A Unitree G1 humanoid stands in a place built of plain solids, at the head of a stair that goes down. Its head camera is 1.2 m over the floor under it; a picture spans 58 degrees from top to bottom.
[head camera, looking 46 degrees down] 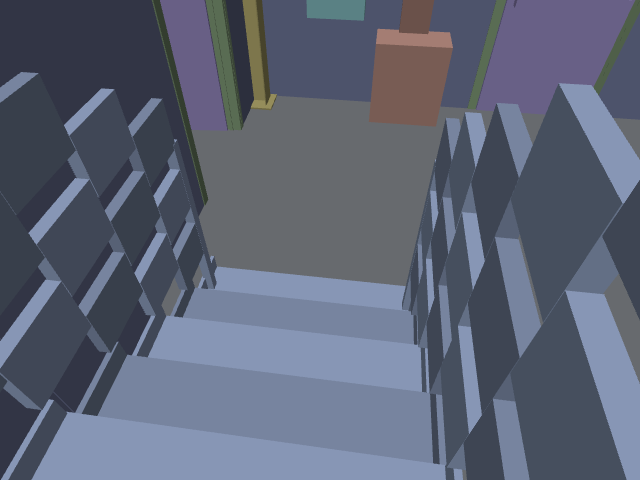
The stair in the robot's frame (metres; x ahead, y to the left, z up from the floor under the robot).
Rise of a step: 0.17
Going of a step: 0.30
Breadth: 1.22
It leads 8 degrees to the right of straight ahead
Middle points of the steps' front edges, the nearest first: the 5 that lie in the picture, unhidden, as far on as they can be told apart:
0.49 0.22 -0.17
0.78 0.18 -0.34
1.08 0.14 -0.51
1.38 0.10 -0.68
1.67 0.06 -0.85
